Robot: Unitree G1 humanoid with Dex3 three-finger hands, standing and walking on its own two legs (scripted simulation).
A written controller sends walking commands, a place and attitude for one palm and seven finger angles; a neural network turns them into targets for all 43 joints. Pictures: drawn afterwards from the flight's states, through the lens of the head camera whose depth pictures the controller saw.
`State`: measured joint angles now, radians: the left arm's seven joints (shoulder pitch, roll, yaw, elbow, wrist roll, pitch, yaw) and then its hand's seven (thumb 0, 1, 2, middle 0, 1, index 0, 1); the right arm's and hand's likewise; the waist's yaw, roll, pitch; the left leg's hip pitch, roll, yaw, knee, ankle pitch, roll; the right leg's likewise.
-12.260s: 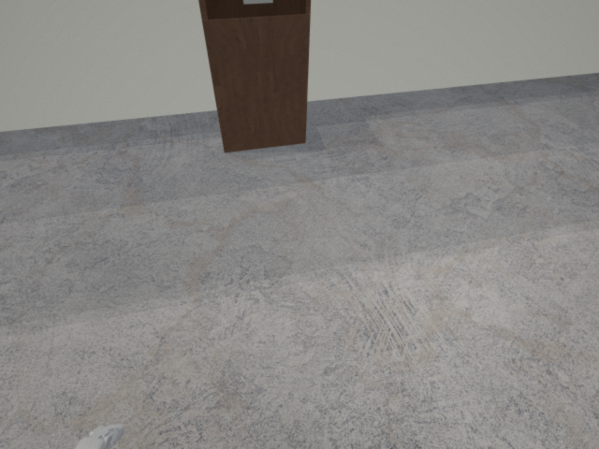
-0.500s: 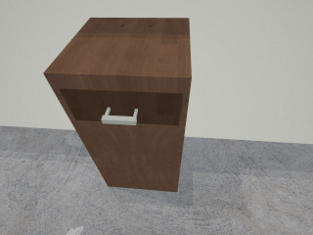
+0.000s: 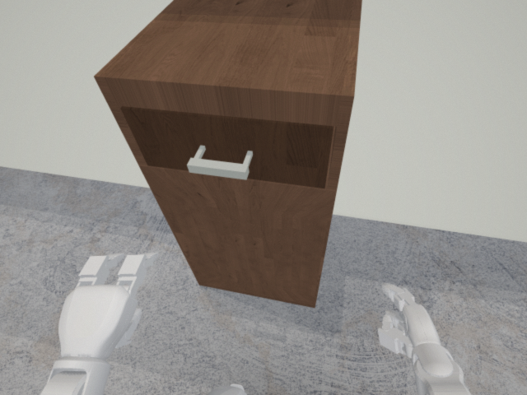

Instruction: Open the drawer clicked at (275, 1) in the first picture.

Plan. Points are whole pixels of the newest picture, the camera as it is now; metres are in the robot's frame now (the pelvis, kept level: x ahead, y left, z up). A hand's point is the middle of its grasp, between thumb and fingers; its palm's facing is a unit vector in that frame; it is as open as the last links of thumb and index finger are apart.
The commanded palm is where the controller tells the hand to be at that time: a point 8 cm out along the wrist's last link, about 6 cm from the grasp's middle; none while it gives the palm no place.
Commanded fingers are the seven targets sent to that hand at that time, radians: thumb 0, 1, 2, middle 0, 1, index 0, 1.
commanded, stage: raise the hand with hooked fingers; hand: left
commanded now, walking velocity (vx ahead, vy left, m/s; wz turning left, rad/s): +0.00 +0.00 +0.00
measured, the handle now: (221, 160) +0.51 +0.18 +0.04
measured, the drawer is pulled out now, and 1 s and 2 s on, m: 0.00 0.00 0.00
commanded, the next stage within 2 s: move the hooked fingers above the handle in 1.28 s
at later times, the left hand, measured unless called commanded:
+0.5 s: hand (119, 236) +0.29 +0.27 +0.09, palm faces +0.12 -0.10 -0.99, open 12.7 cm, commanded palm +0.26 +0.26 +0.15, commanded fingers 0.00 -0.43 0.33 -0.29 -1.15 -0.29 -1.15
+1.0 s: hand (96, 180) +0.34 +0.30 +0.15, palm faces +0.01 -0.08 -1.00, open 13.9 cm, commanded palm +0.30 +0.30 +0.21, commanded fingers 0.00 -0.50 0.30 -0.30 -1.20 -0.30 -1.20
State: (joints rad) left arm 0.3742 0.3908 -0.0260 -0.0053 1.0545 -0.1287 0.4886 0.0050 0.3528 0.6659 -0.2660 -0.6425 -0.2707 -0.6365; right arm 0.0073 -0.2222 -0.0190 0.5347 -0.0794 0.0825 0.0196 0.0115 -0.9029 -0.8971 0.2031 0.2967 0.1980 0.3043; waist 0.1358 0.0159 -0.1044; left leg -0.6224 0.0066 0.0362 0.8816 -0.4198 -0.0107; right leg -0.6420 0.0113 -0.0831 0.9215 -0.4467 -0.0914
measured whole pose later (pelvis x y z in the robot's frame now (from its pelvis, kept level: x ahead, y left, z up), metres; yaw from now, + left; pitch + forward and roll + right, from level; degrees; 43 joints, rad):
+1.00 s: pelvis +0.02 +0.06 +0.05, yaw +0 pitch +1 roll +0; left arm -0.14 0.52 -0.04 0.03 0.88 0.03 -0.04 0.00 -0.49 0.30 -0.32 -1.20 -0.32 -1.19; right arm 0.11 -0.24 0.02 0.61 0.01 0.17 -0.01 0.01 -0.90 -0.90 0.21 0.30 0.20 0.30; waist 0.09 0.08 0.01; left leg -0.22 -0.05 0.05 0.43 -0.24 0.06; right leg -0.22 -0.02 -0.05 0.44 -0.24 0.00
